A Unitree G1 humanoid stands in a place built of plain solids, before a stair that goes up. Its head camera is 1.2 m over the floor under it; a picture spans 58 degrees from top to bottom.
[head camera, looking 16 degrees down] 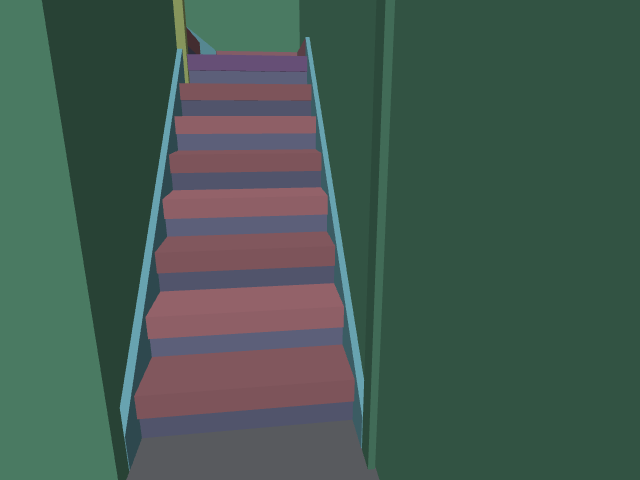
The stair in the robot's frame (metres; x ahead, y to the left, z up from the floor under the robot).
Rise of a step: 0.20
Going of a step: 0.25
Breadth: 0.83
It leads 7 degrees to the left of straight ahead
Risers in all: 8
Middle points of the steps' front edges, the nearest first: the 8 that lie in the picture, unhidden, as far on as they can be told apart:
1.43 0.28 0.20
1.68 0.31 0.40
1.93 0.34 0.60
2.17 0.37 0.80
2.42 0.40 1.00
2.67 0.44 1.20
2.92 0.47 1.40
3.17 0.49 1.60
